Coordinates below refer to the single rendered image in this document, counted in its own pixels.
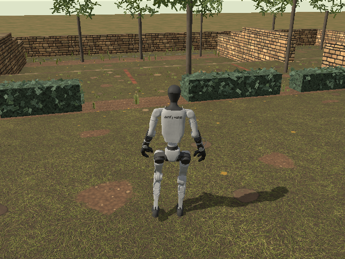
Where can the robot right shin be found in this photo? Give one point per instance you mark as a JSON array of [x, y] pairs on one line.
[[181, 193]]

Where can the robot left hand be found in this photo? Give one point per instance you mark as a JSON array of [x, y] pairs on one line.
[[149, 149]]

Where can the right robot upper arm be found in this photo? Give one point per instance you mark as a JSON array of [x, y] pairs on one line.
[[193, 122]]

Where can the robot left forearm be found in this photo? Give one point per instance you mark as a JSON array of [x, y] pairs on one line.
[[147, 140]]

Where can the left robot thigh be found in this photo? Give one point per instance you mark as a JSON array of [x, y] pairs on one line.
[[159, 157]]

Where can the robot right hand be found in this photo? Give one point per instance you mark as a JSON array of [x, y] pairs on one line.
[[202, 153]]

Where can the robot right forearm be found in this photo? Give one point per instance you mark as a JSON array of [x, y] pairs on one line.
[[199, 142]]

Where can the left robot upper arm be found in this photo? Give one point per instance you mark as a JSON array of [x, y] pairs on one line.
[[153, 121]]

